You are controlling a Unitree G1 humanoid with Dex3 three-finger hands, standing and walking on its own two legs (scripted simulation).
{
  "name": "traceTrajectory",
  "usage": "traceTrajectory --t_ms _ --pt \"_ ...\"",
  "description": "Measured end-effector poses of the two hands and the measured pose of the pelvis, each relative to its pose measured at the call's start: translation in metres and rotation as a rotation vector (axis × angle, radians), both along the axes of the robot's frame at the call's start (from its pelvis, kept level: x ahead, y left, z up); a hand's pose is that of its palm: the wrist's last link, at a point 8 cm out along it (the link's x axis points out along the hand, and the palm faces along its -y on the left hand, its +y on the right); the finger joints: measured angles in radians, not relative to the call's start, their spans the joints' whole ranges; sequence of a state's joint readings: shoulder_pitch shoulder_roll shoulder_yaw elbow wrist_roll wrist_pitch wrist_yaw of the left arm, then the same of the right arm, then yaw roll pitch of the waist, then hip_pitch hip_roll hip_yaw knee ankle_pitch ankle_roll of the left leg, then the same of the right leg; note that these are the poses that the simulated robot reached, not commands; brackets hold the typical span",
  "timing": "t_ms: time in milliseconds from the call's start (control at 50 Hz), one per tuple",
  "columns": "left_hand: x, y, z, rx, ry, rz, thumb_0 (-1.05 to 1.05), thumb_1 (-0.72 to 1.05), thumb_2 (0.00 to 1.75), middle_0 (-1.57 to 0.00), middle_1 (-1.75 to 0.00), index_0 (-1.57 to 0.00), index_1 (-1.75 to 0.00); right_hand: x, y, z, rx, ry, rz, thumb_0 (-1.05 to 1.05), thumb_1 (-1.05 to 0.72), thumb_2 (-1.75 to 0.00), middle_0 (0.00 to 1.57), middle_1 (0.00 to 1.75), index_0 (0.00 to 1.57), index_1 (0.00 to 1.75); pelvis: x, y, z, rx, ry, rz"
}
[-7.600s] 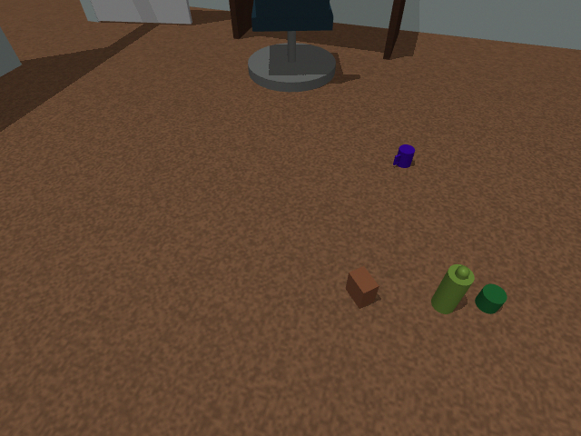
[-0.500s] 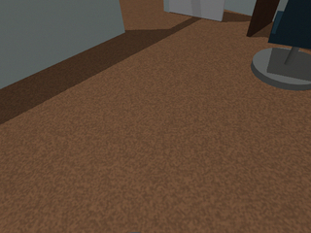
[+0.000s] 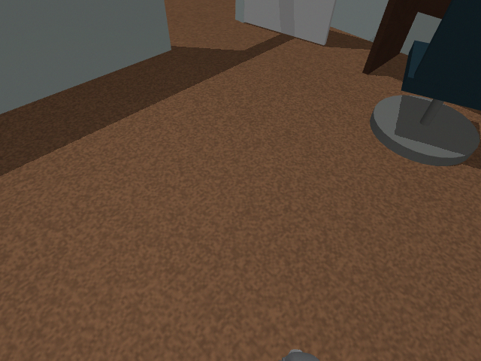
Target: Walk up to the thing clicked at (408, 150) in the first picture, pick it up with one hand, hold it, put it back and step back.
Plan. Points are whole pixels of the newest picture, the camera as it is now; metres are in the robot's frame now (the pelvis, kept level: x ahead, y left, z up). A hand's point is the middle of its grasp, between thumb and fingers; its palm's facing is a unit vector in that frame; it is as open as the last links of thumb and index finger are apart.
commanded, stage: walk up
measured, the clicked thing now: out of the picture +0.36 -1.24 -0.72
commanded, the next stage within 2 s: stand in 1.10 s
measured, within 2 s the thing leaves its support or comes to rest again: neither
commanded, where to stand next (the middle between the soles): +0.17 -0.01 m, yaw +1 degrees
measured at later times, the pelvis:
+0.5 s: pelvis +0.07 -0.01 -0.01, yaw +0 degrees
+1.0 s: pelvis +0.10 -0.01 +0.01, yaw +2 degrees
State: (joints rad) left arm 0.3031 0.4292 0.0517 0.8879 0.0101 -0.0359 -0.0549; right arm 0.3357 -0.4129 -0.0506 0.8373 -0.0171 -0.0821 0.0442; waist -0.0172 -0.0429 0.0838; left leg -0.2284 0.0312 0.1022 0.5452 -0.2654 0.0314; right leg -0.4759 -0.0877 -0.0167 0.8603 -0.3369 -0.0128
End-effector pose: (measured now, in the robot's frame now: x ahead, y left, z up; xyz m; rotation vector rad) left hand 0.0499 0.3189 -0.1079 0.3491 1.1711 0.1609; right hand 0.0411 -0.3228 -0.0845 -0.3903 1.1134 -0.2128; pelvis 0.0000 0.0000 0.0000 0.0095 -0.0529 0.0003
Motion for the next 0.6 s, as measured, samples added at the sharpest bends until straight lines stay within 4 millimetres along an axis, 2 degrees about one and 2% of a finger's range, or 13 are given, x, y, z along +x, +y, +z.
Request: traceTrajectory --t_ms 100,160,220,340,420,500,600 --pt "0.041 -0.012 0.007 0.049 -0.033 -0.013 0.01 0.91 0.90 -0.20 -0.30 -0.20 -0.30 0.010 -0.016 -0.022 0.025 0.062 -0.032 0.01 -0.90 -0.90 0.21 0.30 0.20 0.30 0.027 -0.015 -0.007 0.004 0.005 0.000" --pt "0.059 -0.021 0.006 0.079 -0.061 -0.006 0.01 0.91 0.90 -0.20 -0.30 -0.20 -0.30 0.026 -0.022 -0.041 0.043 0.084 -0.043 0.01 -0.90 -0.90 0.21 0.30 0.20 0.30 0.039 -0.026 -0.016 -0.009 0.000 0.000" --pt "0.071 -0.032 0.010 0.075 -0.074 -0.003 0.01 0.91 0.90 -0.20 -0.30 -0.20 -0.30 0.045 -0.019 -0.048 0.062 0.094 -0.033 0.01 -0.90 -0.90 0.21 0.30 0.20 0.30 0.046 -0.028 -0.013 0.000 -0.001 0.000" --pt "0.086 -0.035 0.010 0.062 -0.077 0.002 0.01 0.90 0.90 -0.21 -0.30 -0.21 -0.30 0.075 -0.010 -0.049 0.075 0.075 -0.008 0.01 -0.90 -0.90 0.21 0.30 0.20 0.30 0.057 -0.024 -0.011 0.002 0.009 0.006" --pt "0.095 -0.028 -0.003 0.039 -0.066 0.030 0.01 0.90 0.90 -0.21 -0.30 -0.21 -0.30 0.083 -0.004 -0.047 0.050 0.075 -0.017 0.01 -0.90 -0.90 0.21 0.30 0.20 0.30 0.063 -0.016 -0.015 0.011 0.004 0.008" --pt "0.099 -0.028 -0.009 0.003 -0.039 0.051 0.01 0.90 0.90 -0.20 -0.30 -0.20 -0.30 0.089 0.003 -0.038 0.047 0.093 -0.021 0.01 -0.90 -0.90 0.21 0.30 0.20 0.30 0.071 -0.012 -0.009 -0.009 0.007 0.008" --pt "0.100 -0.028 -0.012 -0.022 -0.004 0.071 0.01 0.90 0.90 -0.20 -0.30 -0.20 -0.30 0.106 0.010 -0.028 0.048 0.098 -0.007 0.01 -0.90 -0.90 0.21 0.30 0.20 0.30 0.081 -0.010 -0.001 -0.015 0.011 0.015"
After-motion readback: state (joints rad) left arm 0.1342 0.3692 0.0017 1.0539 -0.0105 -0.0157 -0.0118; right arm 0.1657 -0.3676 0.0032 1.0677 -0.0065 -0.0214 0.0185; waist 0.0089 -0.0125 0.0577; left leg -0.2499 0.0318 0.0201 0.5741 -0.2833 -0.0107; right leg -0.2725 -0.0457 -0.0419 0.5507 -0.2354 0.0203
